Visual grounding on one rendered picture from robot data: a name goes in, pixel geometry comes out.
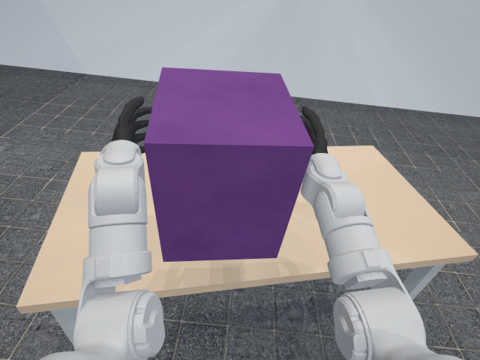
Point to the robot right upper arm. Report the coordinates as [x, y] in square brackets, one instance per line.
[380, 324]

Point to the robot right hand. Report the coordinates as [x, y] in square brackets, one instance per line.
[315, 130]

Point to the robot left forearm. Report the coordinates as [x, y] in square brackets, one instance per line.
[117, 218]

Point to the robot right forearm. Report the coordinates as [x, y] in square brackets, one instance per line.
[356, 258]

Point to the carton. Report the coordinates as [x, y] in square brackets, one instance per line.
[227, 152]

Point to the robot left upper arm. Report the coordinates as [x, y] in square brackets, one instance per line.
[127, 325]

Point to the table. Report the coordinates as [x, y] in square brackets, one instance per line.
[406, 225]

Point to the robot left hand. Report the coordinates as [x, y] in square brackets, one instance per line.
[127, 125]

